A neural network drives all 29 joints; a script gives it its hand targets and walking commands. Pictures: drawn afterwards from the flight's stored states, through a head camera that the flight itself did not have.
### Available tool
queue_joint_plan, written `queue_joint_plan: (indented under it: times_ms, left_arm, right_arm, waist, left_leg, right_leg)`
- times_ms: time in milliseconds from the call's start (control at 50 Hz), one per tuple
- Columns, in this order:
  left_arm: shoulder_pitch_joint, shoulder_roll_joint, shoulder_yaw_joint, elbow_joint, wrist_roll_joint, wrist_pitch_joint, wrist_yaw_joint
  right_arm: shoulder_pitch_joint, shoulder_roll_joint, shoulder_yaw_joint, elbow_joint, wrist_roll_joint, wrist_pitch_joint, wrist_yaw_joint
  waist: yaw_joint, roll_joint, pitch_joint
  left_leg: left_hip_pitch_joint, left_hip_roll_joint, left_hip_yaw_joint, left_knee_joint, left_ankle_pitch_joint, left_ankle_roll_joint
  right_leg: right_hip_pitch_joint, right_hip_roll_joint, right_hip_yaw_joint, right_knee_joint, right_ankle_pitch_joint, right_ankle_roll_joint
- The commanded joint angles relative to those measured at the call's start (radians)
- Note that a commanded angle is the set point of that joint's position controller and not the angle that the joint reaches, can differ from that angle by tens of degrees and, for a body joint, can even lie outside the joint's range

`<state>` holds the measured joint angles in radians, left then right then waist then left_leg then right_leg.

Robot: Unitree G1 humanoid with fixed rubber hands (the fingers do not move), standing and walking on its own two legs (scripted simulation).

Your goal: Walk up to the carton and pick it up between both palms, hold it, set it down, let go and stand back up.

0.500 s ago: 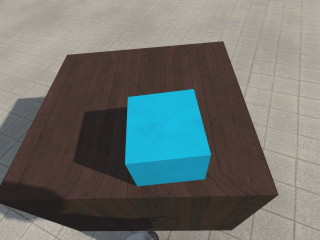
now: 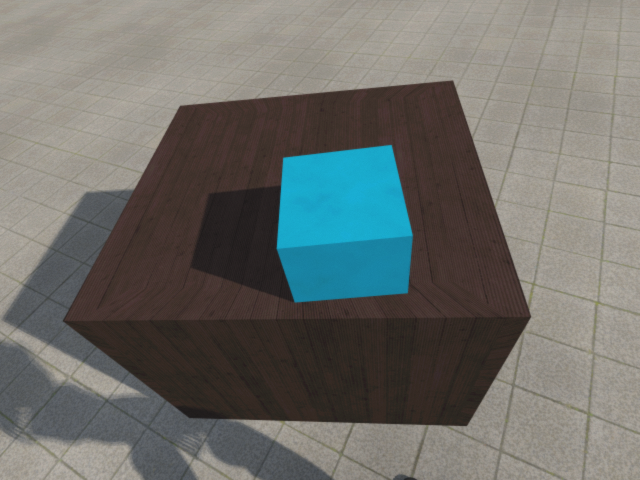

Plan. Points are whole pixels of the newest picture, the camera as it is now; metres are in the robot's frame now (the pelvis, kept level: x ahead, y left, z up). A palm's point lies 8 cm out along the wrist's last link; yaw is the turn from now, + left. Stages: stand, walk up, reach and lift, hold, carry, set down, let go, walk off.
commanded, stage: walk up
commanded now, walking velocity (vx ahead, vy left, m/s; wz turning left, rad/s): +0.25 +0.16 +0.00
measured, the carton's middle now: (343, 223) +0.56 +0.00 -0.05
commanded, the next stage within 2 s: none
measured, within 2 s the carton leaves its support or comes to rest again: neither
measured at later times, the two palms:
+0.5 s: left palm out of the picture -0.03 +0.33 -0.17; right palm out of the picture -0.13 -0.15 -0.08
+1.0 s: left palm (213, 438) +0.22 +0.23 -0.18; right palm out of the picture -0.04 -0.16 -0.15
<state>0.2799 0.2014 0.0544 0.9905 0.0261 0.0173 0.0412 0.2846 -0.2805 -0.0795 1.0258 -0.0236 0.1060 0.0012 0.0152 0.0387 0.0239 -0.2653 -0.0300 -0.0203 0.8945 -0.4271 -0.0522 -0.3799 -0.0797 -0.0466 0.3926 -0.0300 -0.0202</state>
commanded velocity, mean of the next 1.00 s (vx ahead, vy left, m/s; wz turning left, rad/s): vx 0.17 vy -0.09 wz -0.05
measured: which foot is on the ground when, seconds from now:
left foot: up 0.00-0.08, down 0.10-0.98, up 1.00-1.00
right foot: down 0.00-0.10, up 0.12-0.90, down 0.92-1.00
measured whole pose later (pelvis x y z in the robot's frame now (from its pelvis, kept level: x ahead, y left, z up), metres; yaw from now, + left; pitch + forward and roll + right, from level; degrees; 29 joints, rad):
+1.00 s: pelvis +0.13 +0.02 -0.04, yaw -3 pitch +0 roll -6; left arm 0.14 0.13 0.02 1.00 0.00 -0.03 0.01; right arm 0.60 -0.11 0.02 1.14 0.01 -0.05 -0.06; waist -0.03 0.09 0.10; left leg -0.06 0.09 0.03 0.97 -0.55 0.00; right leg -0.37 0.05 -0.24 0.70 -0.29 -0.08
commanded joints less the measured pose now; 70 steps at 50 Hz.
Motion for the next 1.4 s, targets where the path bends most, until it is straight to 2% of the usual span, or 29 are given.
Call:
queue_joint_plan:
  times_ms: [0, 20, 40, 60, 80, 100, 120, 160, 200, 220, 240, 340, 480, 680, 700, 800, 820, 860, 880, 920, 940, 960, 1000, 1060, 1220, 1300, 1340, 1360, 1380]
  left_arm:
    - [-0.147, 0.255, 0.08, -0.079, 0.013, 0.038, 0.013]
    - [-0.169, 0.236, 0.083, -0.083, 0.009, 0.043, 0.018]
    - [-0.102, 0.132, 0.05, -0.063, -0.014, 0.052, 0.009]
    - [-0.105, 0.061, 0.04, -0.082, -0.018, 0.05, 0.003]
    - [-0.11, 0.078, 0.045, -0.083, -0.009, 0.057, -0.006]
    - [-0.055, 0.044, 0.041, -0.062, -0.007, 0.06, -0.025]
    - [-0.063, 0.053, 0.052, -0.078, -0.006, 0.057, -0.039]
    - [-0.038, 0.122, 0.061, -0.054, -0.016, 0.046, -0.07]
    - [0.055, 0.111, 0.054, 0.029, 0.007, 0.037, -0.082]
    - [0.033, 0.132, 0.062, 0.049, 0.012, 0.041, -0.085]
    - [0.022, 0.11, 0.054, 0.039, 0.012, 0.038, -0.085]
    - [-0.11, 0.073, 0.035, -0.025, 0.008, 0.039, -0.078]
    - [-0.014, 0.058, 0.035, 0.059, -0.012, 0.03, -0.074]
    - [-0.144, 0.032, 0.008, 0.005, -0.018, 0.017, -0.058]
    - [-0.151, 0.019, 0.011, -0.007, -0.035, 0.02, -0.043]
    - [-0.123, 0.011, -0.002, -0.026, -0.042, 0.017, -0.03]
    - [-0.125, -0.038, -0.017, -0.048, -0.042, -0.004, -0.033]
    - [0.008, 0.015, -0.006, 0.007, -0.028, -0.03, -0.023]
    - [0.143, 0.062, 0.003, 0.051, -0.024, -0.049, -0.019]
    - [0.349, 0.151, 0.012, 0.092, -0.028, -0.063, -0.01]
    - [0.301, 0.169, 0.022, 0.086, -0.043, -0.054, -0.003]
    - [0.16, 0.123, 0.004, 0.057, -0.056, -0.048, 0.004]
    - [0.115, 0.009, -0.056, 0.06, -0.018, -0.067, 0.008]
    - [0.044, 0.015, -0.064, 0.054, -0.036, -0.073, 0.008]
    - [0.063, 0.063, -0.07, 0.063, -0.015, -0.074, -0.007]
    - [0.034, 0.067, -0.053, 0.059, -0.015, -0.039, 0.001]
    - [0.125, -0.023, -0.07, 0.064, -0.028, -0.023, 0.0]
    - [0.192, -0.073, -0.08, 0.071, -0.043, -0.004, 0.002]
    - [0.183, -0.042, -0.077, 0.085, -0.033, 0.004, 0.002]
  right_arm:
    - [0.38, 0.005, 0.02, 0.05, 0.001, -0.04, 0.015]
    - [0.49, 0.008, 0.02, 0.097, 0.0, -0.049, 0.008]
    - [0.389, -0.016, 0.017, 0.077, -0.005, -0.081, -0.008]
    - [0.302, -0.087, 0.016, 0.045, -0.009, -0.102, -0.02]
    - [0.204, -0.092, 0.025, 0.028, -0.001, -0.1, -0.03]
    - [0.089, -0.089, 0.046, -0.028, 0.011, -0.094, -0.037]
    - [0.035, -0.158, 0.022, -0.047, 0.006, -0.091, -0.036]
    - [-0.048, -0.076, 0.043, -0.052, 0.015, -0.105, -0.02]
    - [0.042, 0.001, 0.057, -0.016, 0.02, -0.129, -0.022]
    - [0.116, -0.084, 0.023, 0.018, 0.015, -0.139, -0.042]
    - [0.204, -0.123, 0.018, 0.042, 0.021, -0.149, -0.048]
    - [0.309, -0.052, 0.026, 0.069, 0.0, -0.16, -0.031]
    - [0.445, -0.005, 0.072, 0.115, 0.028, -0.19, -0.043]
    - [0.53, 0.041, 0.091, 0.14, 0.005, -0.192, -0.059]
    - [0.446, 0.03, 0.096, 0.101, 0.0, -0.185, -0.067]
    - [0.439, 0.01, 0.083, 0.079, -0.004, -0.178, -0.078]
    - [0.503, 0.073, 0.096, 0.14, 0.019, -0.163, -0.078]
    - [0.538, 0.072, 0.087, 0.154, 0.013, -0.159, -0.075]
    - [0.533, 0.06, 0.082, 0.142, 0.023, -0.166, -0.07]
    - [0.535, 0.101, 0.08, 0.103, 0.062, -0.157, -0.061]
    - [0.49, 0.099, 0.068, 0.091, 0.074, -0.138, -0.06]
    - [0.366, 0.067, 0.057, 0.057, 0.057, -0.129, -0.051]
    - [0.181, 0.091, 0.044, 0.031, 0.025, -0.13, -0.028]
    - [0.248, 0.227, 0.078, 0.046, -0.005, -0.098, -0.023]
    - [0.198, 0.099, 0.042, 0.021, 0.018, -0.066, -0.036]
    - [0.182, 0.074, 0.031, 0.019, 0.001, -0.096, -0.036]
    - [0.174, 0.036, 0.025, 0.011, -0.006, -0.123, -0.04]
    - [0.104, 0.015, 0.029, 0.007, 0.005, -0.121, -0.041]
    - [0.04, 0.063, 0.047, 0.014, 0.005, -0.119, -0.039]
  waist:
    - [-0.136, -0.37, -0.044]
    - [-0.185, -0.2, -0.016]
    - [-0.16, 0.145, 0.066]
    - [-0.131, 0.326, 0.15]
    - [-0.08, 0.261, 0.258]
    - [0.013, 0.215, 0.269]
    - [0.013, 0.379, 0.262]
    - [0.046, 0.336, 0.242]
    - [0.055, 0.159, 0.141]
    - [0.005, -0.013, 0.114]
    - [-0.008, -0.046, 0.07]
    - [-0.066, 0.121, 0.087]
    - [-0.075, 0.221, 0.106]
    - [-0.089, 0.096, 0.163]
    - [-0.071, 0.118, 0.211]
    - [-0.047, 0.152, 0.137]
    - [-0.006, 0.301, 0.102]
    - [0.022, 0.202, 0.063]
    - [0.072, 0.127, -0.013]
    - [0.098, -0.174, -0.282]
    - [0.086, -0.23, -0.344]
    - [0.068, -0.29, -0.232]
    - [0.04, -0.137, 0.058]
    - [-0.058, -0.056, 0.169]
    - [-0.066, -0.226, 0.001]
    - [-0.084, -0.102, 0.007]
    - [-0.031, 0.164, -0.02]
    - [0.003, 0.285, 0.014]
    - [0.015, 0.268, 0.08]
  left_leg:
    - [0.371, -0.009, 0.207, -0.463, -0.095, 0.065]
    - [0.483, -0.019, 0.206, -0.622, 0.021, 0.085]
    - [0.417, 0.141, -0.065, -0.747, -0.098, 0.075]
    - [0.249, 0.426, -0.468, -0.777, -0.409, 0.071]
    - [-0.006, 0.469, -0.483, -0.883, -0.543, 0.038]
    - [-0.067, 0.43, -0.329, -0.869, -0.503, -0.045]
    - [-0.132, 0.439, -0.348, -0.958, -0.567, -0.033]
    - [-0.136, 0.306, -0.18, -0.92, -0.375, -0.136]
    - [0.094, 0.209, -0.013, -0.817, -0.043, -0.184]
    - [0.231, 0.285, -0.058, -0.719, 0.148, -0.222]
    - [0.285, 0.297, -0.031, -0.672, 0.295, -0.218]
    - [0.248, 0.32, -0.088, -0.732, 0.045, -0.107]
    - [0.461, 0.318, -0.044, -0.599, 0.957, -0.138]
    - [0.421, 0.362, -0.039, -0.583, 1.162, -0.035]
    - [0.321, 0.365, 0.008, -0.537, 1.558, -0.045]
    - [0.198, 0.279, 0.126, -0.399, 1.65, -0.02]
    - [0.192, 0.163, 0.146, -0.335, 1.428, 0.022]
    - [0.058, 0.159, 0.114, -0.164, 1.206, 0.041]
    - [-0.062, 0.157, 0.072, -0.018, 0.914, 0.036]
    - [-0.227, 0.038, 0.038, 0.344, -0.235, 0.049]
    - [-0.139, 0.063, -0.014, 0.37, -0.207, 0.06]
    - [-0.072, 0.089, -0.027, 0.371, -0.174, 0.053]
    - [-0.051, 0.093, -0.042, 0.257, -0.149, 0.066]
    - [-0.033, 0.08, 0.021, 0.121, -0.041, 0.043]
    - [0.071, 0.086, 0.077, -0.184, 0.18, 0.034]
    - [0.184, 0.113, 0.044, -0.442, 0.34, 0.046]
    - [0.19, 0.296, -0.124, -0.554, 0.632, 0.088]
    - [0.023, 0.324, -0.158, -0.601, 0.52, 0.16]
    - [-0.059, 0.286, -0.167, -0.633, 0.347, 0.164]
  right_leg:
    - [-0.104, -0.139, 0.146, -0.363, -0.494, 0.058]
    - [-0.168, -0.051, 0.054, -0.207, -0.479, 0.107]
    - [-0.315, 0.103, -0.046, 0.239, -0.547, 0.055]
    - [-0.543, 0.106, 0.044, 0.497, -0.513, 0.042]
    - [-0.49, 0.085, 0.146, 0.517, -0.391, 0.036]
    - [-0.46, 0.108, 0.188, 0.566, -0.345, 0.021]
    - [-0.447, 0.115, 0.175, 0.625, -0.317, 0.026]
    - [-0.301, 0.102, 0.197, 0.71, -0.152, 0.01]
    - [-0.309, 0.114, 0.149, 0.801, -0.092, 0.007]
    - [-0.424, 0.138, 0.156, 0.895, -0.087, 0.024]
    - [-0.436, 0.128, 0.14, 0.887, -0.082, 0.036]
    - [-0.404, 0.073, 0.092, 0.833, -0.076, 0.092]
    - [-0.432, 0.08, 0.038, 0.753, -0.135, 0.078]
    - [-0.412, 0.055, -0.028, 0.662, -0.154, 0.074]
    - [-0.348, 0.085, -0.046, 0.616, -0.18, 0.069]
    - [-0.014, 0.149, -0.177, 0.338, -0.162, 0.034]
    - [0.082, 0.151, -0.183, 0.281, -0.147, 0.01]
    - [0.346, 0.111, -0.181, 0.113, 0.092, -0.016]
    - [0.563, 0.001, -0.071, 0.054, 0.302, -0.065]
    - [0.858, -0.426, 0.347, 0.213, 1.354, -0.288]
    - [0.719, -0.484, 0.443, 0.127, 1.145, -0.373]
    - [0.476, -0.429, 0.45, 0.009, 0.906, -0.371]
    - [0.211, -0.23, 0.164, -0.018, 1.014, -0.206]
    - [0.081, -0.153, -0.011, -0.075, 0.774, -0.097]
    - [0.146, -0.124, -0.05, -0.046, 0.347, -0.139]
    - [0.062, -0.103, 0.006, 0.005, -0.175, -0.081]
    - [0.09, -0.005, -0.045, 0.156, -0.332, -0.015]
    - [0.179, 0.03, -0.043, 0.139, -0.4, 0.001]
    - [0.232, 0.009, -0.03, 0.082, -0.326, 0.004]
